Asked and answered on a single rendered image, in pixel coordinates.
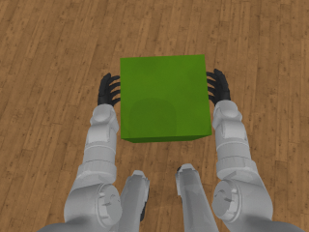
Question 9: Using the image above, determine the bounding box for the robot left upper arm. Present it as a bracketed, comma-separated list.
[37, 183, 123, 232]

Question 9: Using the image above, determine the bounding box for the robot left foot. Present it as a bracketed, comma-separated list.
[140, 187, 150, 222]

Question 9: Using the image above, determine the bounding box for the left robot forearm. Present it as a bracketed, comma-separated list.
[64, 103, 120, 218]

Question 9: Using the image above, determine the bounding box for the robot right hand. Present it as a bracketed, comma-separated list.
[206, 69, 231, 107]

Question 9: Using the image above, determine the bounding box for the left robot thigh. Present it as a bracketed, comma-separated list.
[108, 174, 150, 232]

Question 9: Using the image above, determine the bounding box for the carton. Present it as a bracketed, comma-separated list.
[120, 54, 212, 143]

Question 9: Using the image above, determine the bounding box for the robot left hand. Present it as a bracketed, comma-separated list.
[98, 72, 121, 107]

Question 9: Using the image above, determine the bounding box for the robot right upper arm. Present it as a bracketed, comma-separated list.
[211, 178, 305, 232]

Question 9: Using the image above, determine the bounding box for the right robot forearm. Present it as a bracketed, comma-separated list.
[211, 100, 273, 214]

